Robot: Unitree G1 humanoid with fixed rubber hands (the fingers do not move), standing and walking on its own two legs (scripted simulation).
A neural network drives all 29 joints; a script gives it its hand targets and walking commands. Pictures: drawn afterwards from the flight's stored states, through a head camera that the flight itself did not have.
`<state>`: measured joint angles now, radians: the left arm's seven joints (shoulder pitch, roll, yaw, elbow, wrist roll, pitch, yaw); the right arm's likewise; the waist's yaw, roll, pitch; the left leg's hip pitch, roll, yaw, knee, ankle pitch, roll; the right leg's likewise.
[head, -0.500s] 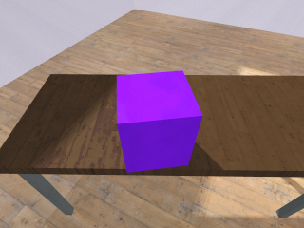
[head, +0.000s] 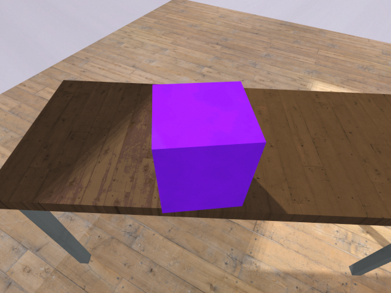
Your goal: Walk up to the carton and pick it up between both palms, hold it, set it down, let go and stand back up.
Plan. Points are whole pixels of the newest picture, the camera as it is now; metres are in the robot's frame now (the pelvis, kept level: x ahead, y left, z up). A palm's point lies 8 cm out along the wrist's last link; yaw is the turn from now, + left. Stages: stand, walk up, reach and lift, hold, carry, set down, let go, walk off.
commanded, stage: walk up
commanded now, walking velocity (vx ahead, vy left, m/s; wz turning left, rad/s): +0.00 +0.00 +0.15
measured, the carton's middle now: (200, 149) +0.46 +0.00 +0.03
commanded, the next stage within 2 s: stand in 0.56 s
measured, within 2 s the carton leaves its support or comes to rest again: neither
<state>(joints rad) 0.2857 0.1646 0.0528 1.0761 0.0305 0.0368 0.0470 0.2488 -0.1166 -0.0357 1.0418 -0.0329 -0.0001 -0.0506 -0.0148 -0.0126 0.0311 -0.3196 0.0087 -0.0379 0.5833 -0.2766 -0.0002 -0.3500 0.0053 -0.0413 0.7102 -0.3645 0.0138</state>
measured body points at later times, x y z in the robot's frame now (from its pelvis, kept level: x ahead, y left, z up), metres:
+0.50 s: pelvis +0.01 -0.05 +0.01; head +0.03 -0.06 +0.46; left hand -0.01 +0.15 -0.15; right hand +0.02 -0.26 -0.16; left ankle +0.00 +0.08 -0.73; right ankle -0.01 -0.14 -0.73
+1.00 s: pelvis -0.03 -0.05 -0.02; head +0.04 -0.03 +0.42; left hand +0.12 +0.21 -0.16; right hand +0.12 -0.28 -0.16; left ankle +0.00 +0.08 -0.73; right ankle -0.01 -0.14 -0.73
